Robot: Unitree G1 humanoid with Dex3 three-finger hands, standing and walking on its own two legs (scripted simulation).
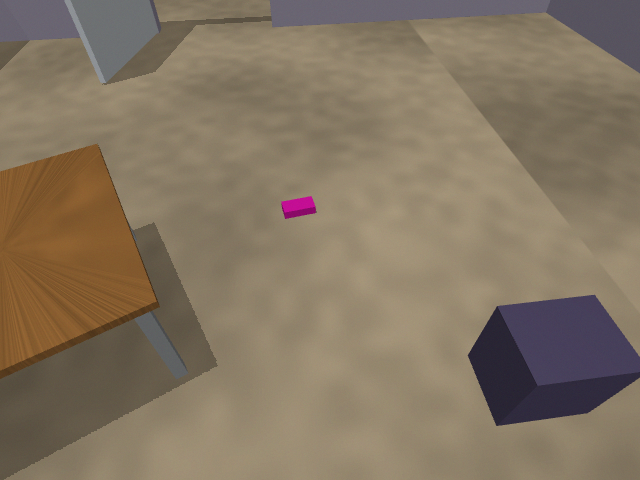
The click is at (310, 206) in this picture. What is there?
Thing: flat box
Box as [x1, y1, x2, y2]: [281, 196, 315, 218]
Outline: 311,196 282,201 282,209 285,218 315,212 315,206
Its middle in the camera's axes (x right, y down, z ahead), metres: -0.11 -0.14 +1.81
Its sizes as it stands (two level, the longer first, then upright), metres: 0.146 0.077 0.041
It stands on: the floor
